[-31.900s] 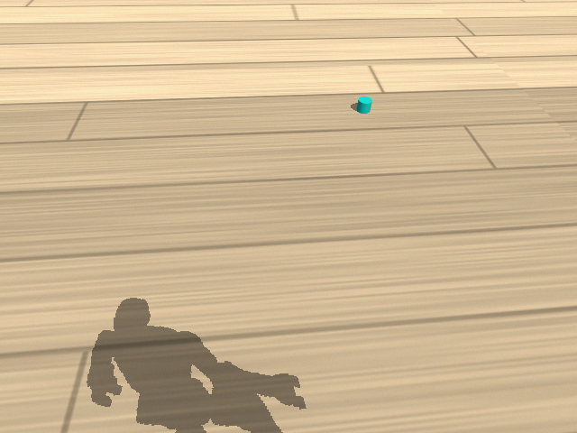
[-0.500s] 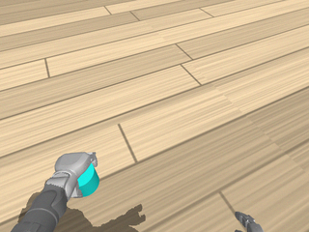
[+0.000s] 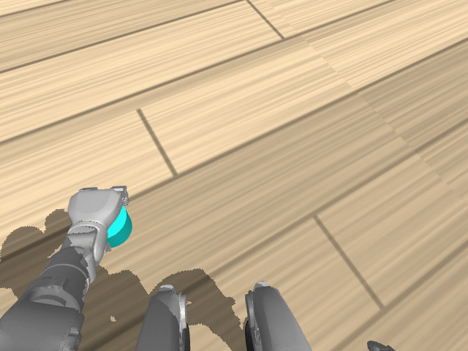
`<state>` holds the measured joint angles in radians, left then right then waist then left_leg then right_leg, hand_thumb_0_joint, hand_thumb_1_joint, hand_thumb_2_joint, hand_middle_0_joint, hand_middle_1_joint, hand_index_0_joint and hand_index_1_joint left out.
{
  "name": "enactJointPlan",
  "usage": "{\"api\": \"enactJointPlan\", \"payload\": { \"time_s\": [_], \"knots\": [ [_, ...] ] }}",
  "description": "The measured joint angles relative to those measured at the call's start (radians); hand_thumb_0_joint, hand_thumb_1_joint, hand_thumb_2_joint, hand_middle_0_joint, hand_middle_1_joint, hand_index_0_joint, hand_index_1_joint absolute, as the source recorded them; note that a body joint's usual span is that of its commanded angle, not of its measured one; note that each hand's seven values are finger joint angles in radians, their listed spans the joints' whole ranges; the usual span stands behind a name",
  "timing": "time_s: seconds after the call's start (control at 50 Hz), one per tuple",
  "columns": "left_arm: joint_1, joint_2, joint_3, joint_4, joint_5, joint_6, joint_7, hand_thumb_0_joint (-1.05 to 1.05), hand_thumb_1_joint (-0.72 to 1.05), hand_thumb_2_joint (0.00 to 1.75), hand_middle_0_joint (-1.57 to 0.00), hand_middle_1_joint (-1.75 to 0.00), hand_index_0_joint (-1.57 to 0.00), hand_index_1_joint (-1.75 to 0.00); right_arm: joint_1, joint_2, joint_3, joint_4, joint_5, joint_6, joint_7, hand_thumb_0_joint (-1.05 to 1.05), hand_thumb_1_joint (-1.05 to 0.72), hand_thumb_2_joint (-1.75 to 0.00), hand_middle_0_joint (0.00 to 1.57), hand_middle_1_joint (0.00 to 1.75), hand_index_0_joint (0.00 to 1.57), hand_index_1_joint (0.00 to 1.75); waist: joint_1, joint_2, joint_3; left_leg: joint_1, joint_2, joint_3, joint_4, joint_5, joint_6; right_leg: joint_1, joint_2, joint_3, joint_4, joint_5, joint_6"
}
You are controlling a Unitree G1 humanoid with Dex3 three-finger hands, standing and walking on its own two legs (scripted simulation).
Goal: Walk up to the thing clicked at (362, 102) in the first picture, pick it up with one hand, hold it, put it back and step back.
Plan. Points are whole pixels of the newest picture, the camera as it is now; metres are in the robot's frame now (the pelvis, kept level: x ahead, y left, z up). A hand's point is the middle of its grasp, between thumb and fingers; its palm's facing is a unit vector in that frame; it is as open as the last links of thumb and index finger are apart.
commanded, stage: crouch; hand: left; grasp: from above
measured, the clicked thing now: (107, 223) +0.39 +0.22 -0.15
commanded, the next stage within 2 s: lower in 1.28 s
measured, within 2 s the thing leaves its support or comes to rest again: neither
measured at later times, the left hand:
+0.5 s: hand (130, 241) +0.39 +0.22 -0.34, palm faces -0.45 -0.01 -0.89, open 10.7 cm
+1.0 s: hand (138, 244) +0.41 +0.21 -0.42, palm faces -0.47 -0.03 -0.88, open 10.7 cm
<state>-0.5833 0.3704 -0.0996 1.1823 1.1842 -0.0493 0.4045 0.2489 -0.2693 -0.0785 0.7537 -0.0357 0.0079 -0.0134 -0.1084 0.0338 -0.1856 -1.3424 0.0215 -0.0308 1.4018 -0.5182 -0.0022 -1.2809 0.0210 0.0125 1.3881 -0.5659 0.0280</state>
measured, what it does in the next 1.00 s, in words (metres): lowers itself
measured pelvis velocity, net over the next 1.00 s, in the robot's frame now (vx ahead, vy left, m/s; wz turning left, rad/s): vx -0.03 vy -0.01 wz -0.08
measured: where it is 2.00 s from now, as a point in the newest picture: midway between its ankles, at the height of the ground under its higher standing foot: outside the picture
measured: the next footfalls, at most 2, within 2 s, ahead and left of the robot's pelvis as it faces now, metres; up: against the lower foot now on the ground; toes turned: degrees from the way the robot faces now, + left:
none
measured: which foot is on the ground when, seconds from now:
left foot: down 0.00-1.00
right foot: down 0.00-1.00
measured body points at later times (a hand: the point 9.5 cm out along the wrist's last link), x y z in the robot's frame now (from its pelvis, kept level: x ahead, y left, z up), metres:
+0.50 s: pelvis -0.02 +0.00 -0.16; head +0.19 +0.03 +0.23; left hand +0.41 +0.21 -0.28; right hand +0.04 -0.27 -0.29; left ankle +0.06 +0.12 -0.59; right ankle +0.04 -0.14 -0.59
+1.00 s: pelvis -0.03 -0.01 -0.24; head +0.21 +0.02 +0.15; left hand +0.43 +0.21 -0.37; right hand +0.01 -0.28 -0.36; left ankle +0.06 +0.12 -0.59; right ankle +0.04 -0.14 -0.59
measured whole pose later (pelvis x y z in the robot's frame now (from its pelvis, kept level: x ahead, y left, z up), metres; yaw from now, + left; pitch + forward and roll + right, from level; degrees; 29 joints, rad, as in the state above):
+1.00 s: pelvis -0.03 -0.01 -0.24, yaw -5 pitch +37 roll -5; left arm -0.83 0.54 0.04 1.35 1.21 -0.11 0.45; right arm 0.13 -0.23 -0.01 0.79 -0.13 -0.06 0.10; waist -0.18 0.00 -0.11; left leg -2.19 0.03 -0.11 2.21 -0.66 -0.03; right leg -2.11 0.06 -0.05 2.18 -0.72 0.03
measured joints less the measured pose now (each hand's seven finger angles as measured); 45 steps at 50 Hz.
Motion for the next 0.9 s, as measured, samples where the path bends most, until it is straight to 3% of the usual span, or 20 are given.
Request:
{"api": "enactJointPlan", "payload": {
  "time_s": [0.2,0.38,0.6,0.9],
  "knots": [
    [-0.098,0.037,0.043,0.050,-0.019,0.002,-0.014,0.00,-0.14,0.67,-0.59,-0.74,-0.59,-0.74,-0.032,0.041,0.025,0.012,-0.027,-0.022,0.010,0.00,-0.90,-0.90,0.20,0.30,0.20,0.30,-0.023,0.020,-0.014,-0.350,0.000,-0.016,0.289,-0.055,0.003,-0.342,0.009,-0.010,0.288,-0.063,0.003],
    [-0.142,0.077,0.068,0.076,0.012,-0.043,0.007,0.00,-0.14,0.65,-0.60,-0.72,-0.60,-0.73,-0.074,0.048,0.046,0.023,-0.049,-0.055,0.038,0.00,-0.90,-0.90,0.20,0.30,0.20,0.30,-0.035,0.009,-0.016,-0.575,-0.005,-0.041,0.482,-0.092,-0.004,-0.553,0.012,-0.030,0.476,-0.108,0.002],
    [-0.200,0.111,0.097,0.126,0.027,-0.035,0.048,0.00,-0.14,0.65,-0.61,-0.72,-0.61,-0.72,-0.118,0.043,0.055,0.019,-0.075,-0.072,0.079,0.00,-0.91,-0.90,0.20,0.30,0.20,0.30,-0.050,-0.017,0.009,-0.705,-0.001,-0.067,0.627,-0.128,-0.014,-0.677,0.024,-0.051,0.613,-0.143,-0.002],
    [-0.238,0.160,0.131,0.158,0.026,-0.059,0.039,0.00,-0.14,0.65,-0.61,-0.71,-0.61,-0.72,-0.118,0.041,0.064,0.023,-0.089,-0.071,0.112,0.00,-0.92,-0.90,0.20,0.30,0.20,0.30,-0.064,-0.028,0.058,-0.820,0.008,-0.082,0.769,-0.145,-0.022,-0.796,0.040,-0.058,0.753,-0.155,-0.003]
  ]
}}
